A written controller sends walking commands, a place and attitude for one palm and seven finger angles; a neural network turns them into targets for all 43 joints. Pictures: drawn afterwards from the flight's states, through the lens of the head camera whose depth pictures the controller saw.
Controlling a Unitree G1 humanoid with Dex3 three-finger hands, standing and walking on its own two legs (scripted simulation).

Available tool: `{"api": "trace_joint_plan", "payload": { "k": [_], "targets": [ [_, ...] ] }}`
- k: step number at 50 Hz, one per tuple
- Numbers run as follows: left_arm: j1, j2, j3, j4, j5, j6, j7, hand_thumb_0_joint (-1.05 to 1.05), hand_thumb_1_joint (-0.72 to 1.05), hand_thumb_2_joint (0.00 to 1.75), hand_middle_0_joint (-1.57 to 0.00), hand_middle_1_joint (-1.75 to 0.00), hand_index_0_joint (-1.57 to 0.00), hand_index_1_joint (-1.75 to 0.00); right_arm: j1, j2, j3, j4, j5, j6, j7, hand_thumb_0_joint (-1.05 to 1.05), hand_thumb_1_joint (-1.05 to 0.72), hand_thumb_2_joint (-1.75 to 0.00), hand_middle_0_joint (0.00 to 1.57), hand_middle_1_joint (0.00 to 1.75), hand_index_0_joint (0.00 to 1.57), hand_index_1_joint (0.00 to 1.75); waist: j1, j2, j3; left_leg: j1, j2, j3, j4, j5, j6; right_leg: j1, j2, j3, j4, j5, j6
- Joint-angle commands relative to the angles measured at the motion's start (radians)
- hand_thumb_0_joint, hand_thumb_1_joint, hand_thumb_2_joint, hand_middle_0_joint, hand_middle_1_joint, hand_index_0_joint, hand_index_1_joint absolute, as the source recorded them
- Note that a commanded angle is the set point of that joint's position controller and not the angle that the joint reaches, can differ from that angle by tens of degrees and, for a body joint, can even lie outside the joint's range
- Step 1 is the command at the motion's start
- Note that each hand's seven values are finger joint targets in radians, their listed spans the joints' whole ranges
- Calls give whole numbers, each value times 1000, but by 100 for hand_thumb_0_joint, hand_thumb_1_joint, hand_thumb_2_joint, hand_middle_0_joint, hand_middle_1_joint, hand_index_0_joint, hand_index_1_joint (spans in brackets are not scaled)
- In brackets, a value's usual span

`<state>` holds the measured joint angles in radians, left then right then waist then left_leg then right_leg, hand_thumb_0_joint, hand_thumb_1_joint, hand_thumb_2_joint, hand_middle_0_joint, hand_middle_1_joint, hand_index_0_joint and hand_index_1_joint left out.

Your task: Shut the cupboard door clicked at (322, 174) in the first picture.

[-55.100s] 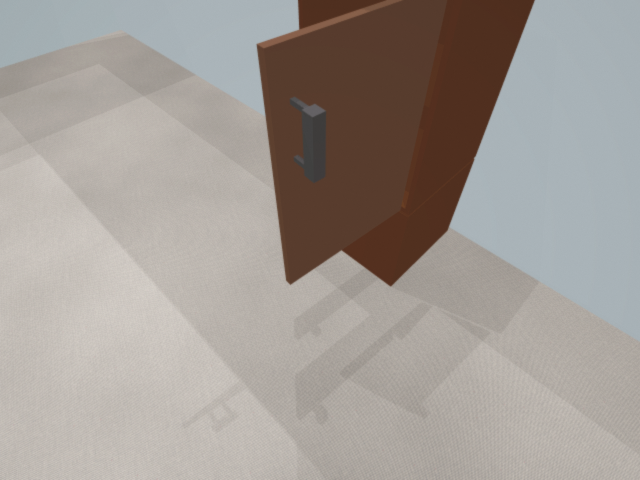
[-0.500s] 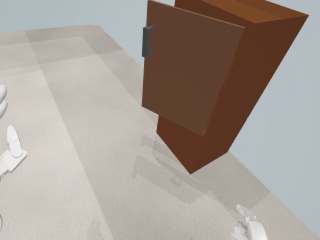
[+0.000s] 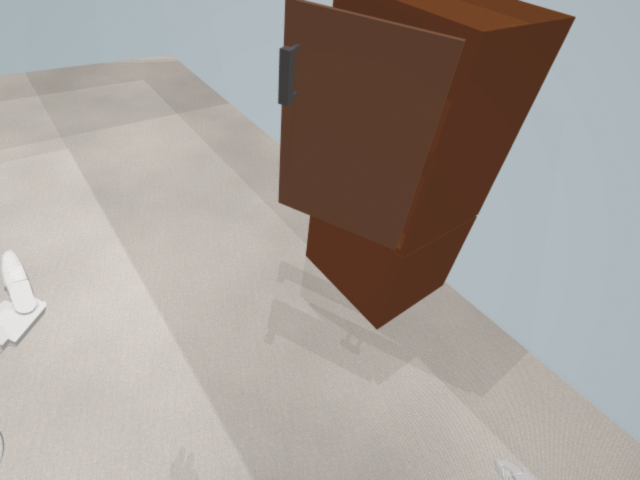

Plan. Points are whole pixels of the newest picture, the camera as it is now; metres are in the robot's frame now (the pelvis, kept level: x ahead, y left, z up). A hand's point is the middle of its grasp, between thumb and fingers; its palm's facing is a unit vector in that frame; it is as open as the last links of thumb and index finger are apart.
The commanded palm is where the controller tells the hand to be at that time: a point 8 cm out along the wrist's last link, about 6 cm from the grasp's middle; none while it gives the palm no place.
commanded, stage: stop stepping back and stand still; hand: left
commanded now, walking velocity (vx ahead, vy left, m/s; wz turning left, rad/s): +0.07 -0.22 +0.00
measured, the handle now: (291, 74) +0.99 +0.11 +0.11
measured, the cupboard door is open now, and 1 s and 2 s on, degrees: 25 25 25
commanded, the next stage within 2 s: let the arm hang, fingers relaxed in 0.72 s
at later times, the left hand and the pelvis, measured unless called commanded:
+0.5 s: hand (80, 284) +0.24 +0.25 +0.18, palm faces +0.43 -0.80 -0.42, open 7.4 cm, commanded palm +0.18 +0.29 +0.20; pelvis +0.03 -0.01 +0.01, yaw -2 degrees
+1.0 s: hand (142, 436) +0.19 +0.23 -0.06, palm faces +0.00 -0.93 -0.37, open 7.4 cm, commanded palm none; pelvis +0.01 +0.01 +0.01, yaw -1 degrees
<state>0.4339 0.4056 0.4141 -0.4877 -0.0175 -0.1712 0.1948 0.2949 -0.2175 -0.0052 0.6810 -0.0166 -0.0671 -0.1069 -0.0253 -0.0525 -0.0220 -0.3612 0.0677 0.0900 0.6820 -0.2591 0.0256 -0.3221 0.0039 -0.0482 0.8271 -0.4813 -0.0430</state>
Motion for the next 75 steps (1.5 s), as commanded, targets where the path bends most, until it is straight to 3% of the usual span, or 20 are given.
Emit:
{"api": "trace_joint_plan", "payload": {
  "k": [1, 3, 5, 9, 11, 13, 15, 17, 19, 23, 25, 32, 40, 41, 42, 44, 48, 58, 66, 75],
  "targets": [
    [0, 246, 157, -275, -2, -90, -12, 0, 90, 90, -20, -30, -20, -30, -166, -104, -30, -178, -4, -75, 26, 0, -90, -90, 20, 30, 20, 30, 9, 269, 48, -19, 304, -493, -557, -512, 105, -180, -16, 60, 251, 58, 23],
    [76, 208, 147, -253, -8, -74, -14, 0, 90, 90, -20, -30, -20, -30, -164, -97, -28, -171, 2, -57, 43, 0, -90, -90, 20, 30, 20, 30, 22, 242, 18, -85, 248, -285, -538, -433, 71, -49, 4, -12, 138, 107, 26],
    [118, 212, 155, -234, -14, -61, -15, 0, 90, 90, -20, -30, -20, -30, -151, -94, -24, -174, 5, -43, 46, 0, -90, -90, 20, 30, 20, 30, 23, 287, 2, -100, 219, -186, -543, -412, 43, 49, 35, -75, -12, 100, 26],
    [82, 191, 117, -184, -24, -18, -12, 0, 90, 90, -20, -30, -20, -30, -135, -99, -23, -206, 11, -13, 33, 0, -90, -90, 20, 30, 20, 30, 7, 242, -26, -81, 168, -118, -444, -405, 8, 222, 65, -114, -323, 62, 17],
    [50, 198, 110, -184, -25, -4, -7, 0, 90, 90, -20, -30, -20, -30, -120, -90, -19, -210, 11, -6, 29, 0, -90, -90, 20, 30, 20, 30, -10, 154, -41, -77, 107, -85, -269, -282, -2, 241, -26, 16, -441, 84, -28],
    [-1, 257, 155, -192, -32, -12, 6, 0, 90, 90, -20, -30, -20, -30, -110, -80, -18, -202, 4, -5, 28, 0, -90, -90, 20, 30, 20, 30, -13, -15, -65, -76, 35, -39, -22, -77, -27, 184, -228, 300, -525, 188, -122],
    [-30, 227, 123, -182, -37, -2, 13, 0, 90, 90, -20, -30, -20, -30, -135, -89, -27, -188, 30, -21, 31, 0, -90, -90, 20, 30, 20, 30, 8, -136, -61, -84, -8, -54, 75, -95, -41, 146, -277, 364, -528, 254, -147],
    [-4, 204, 105, -177, -28, -13, 16, 0, 90, 90, -20, -30, -20, -30, -151, -82, -12, -188, 27, -20, 32, 0, -90, -90, 20, 30, 20, 30, 8, -77, -26, -107, -7, -50, 13, -91, -39, 208, -272, 259, -452, 542, -143],
    [-13, 220, 119, -199, -17, -33, 16, 0, 90, 90, -20, -30, -20, -30, -158, -77, -9, -185, 26, -20, 26, 0, -90, -90, 20, 30, 20, 30, 7, -14, -34, 7, -17, -25, -121, 43, -26, 188, -215, 159, -378, 668, -80],
    [43, 222, 134, -237, -16, -54, 5, 0, 90, 90, -20, -30, -20, -30, -161, -87, -14, -204, 22, -21, 17, 0, -90, -90, 20, 30, 20, 30, 15, 243, -91, 195, 125, -208, -234, 505, 46, 86, -45, 23, -261, 477, 50],
    [46, 228, 148, -216, -15, -64, -3, 0, 90, 90, -20, -30, -20, -30, -167, -93, -17, -200, 24, -30, 19, 0, -90, -90, 20, 30, 20, 30, 20, 211, -53, 87, 137, -208, -284, 334, 31, 137, -29, 25, -343, 313, 49],
    [156, 210, 150, -199, -38, -57, 2, 0, 90, 90, -20, -30, -20, -30, -127, -93, -26, -224, 41, -8, 29, 0, -90, -90, 20, 30, 20, 30, 2, 88, -190, 101, 41, -61, -127, 392, -15, 253, -139, 112, -353, 793, 18],
    [109, 226, 145, -176, -36, -39, 0, 0, 90, 90, -20, -30, -20, -30, -144, -98, -19, -226, 39, 2, 14, 0, -90, -90, 20, 30, 20, 30, 6, 88, -124, 124, 50, -78, -168, 322, -7, 159, -110, 96, -397, 625, 41],
    [4, 34, -329, 493, 18, 110, -142, 0, 90, 90, -20, -30, -20, -30, -252, -283, -46, -123, 54, -63, 105, 0, -90, -90, 20, 30, 20, 30, -7, 126, -2, 84, 67, -75, -59, 444, -2, 51, -173, -2, -276, 699, 14],
    [-4, 8, -317, 542, 23, 178, -171, 0, 90, 90, -20, -30, -20, -30, -173, -254, -62, -88, 32, -30, 111, 0, -90, -90, 20, 30, 20, 30, 1, 122, -66, 114, 72, -89, -96, 351, 1, 40, -146, 61, -307, 555, 10],
    [-68, -22, -336, 651, 28, 187, -190, 0, 90, 90, -20, -30, -20, -30, -144, -222, -31, -65, 18, 13, 108, 0, -90, -90, 20, 30, 20, 30, 24, 53, -10, 19, 92, -146, -162, 177, 30, 22, -107, 29, -319, 263, 15],
    [-154, -17, -366, 906, 32, 180, -188, 0, 90, 90, -20, -30, -20, -30, -136, -189, -8, -13, 0, 53, 104, 0, -90, -90, 20, 30, 20, 30, 20, -138, 10, 64, 39, -157, -167, 136, 22, 25, -140, 88, -410, 192, -19],
    [-88, -100, -378, 1404, 29, 173, -168, 0, 90, 90, -20, -30, -20, -30, -44, -85, -3, 243, -9, 74, 84, 0, -90, -90, 20, 30, 20, 30, 27, 221, -2, 129, 36, -154, -318, 93, 12, 170, -109, 78, -481, 245, -15],
    [-48, -122, -393, 1571, 26, 163, -166, 0, 90, 90, -20, -30, -20, -30, 47, -69, -13, 368, 3, 73, 71, 0, -90, -90, 20, 30, 20, 30, 15, 65, 59, 172, 48, -151, -355, 70, 16, 137, -109, 71, -534, 222, -17],
    [4, -150, -395, 1633, 31, 167, -158, 0, 90, 90, -20, -30, -20, -30, 74, -52, -17, 421, 4, 74, 67, 0, -90, -90, 20, 30, 20, 30, 19, 31, 120, 162, 49, -149, -405, -11, 22, 98, -96, 66, -528, 181, -7]
  ]
}}
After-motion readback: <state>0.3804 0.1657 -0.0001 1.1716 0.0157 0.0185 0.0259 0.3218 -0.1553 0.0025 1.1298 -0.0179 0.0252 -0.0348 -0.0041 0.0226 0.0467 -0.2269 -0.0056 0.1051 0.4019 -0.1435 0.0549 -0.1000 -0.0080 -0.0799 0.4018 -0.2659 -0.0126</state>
